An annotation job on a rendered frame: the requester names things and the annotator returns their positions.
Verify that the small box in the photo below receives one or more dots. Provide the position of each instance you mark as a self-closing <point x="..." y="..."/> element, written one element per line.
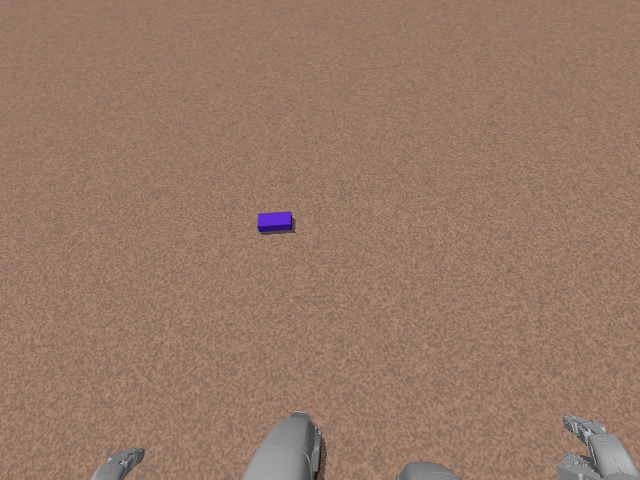
<point x="277" y="221"/>

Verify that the left robot hand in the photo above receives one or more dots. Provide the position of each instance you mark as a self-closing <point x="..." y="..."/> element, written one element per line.
<point x="119" y="464"/>

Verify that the right robot hand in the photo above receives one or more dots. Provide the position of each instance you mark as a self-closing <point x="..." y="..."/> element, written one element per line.
<point x="608" y="453"/>

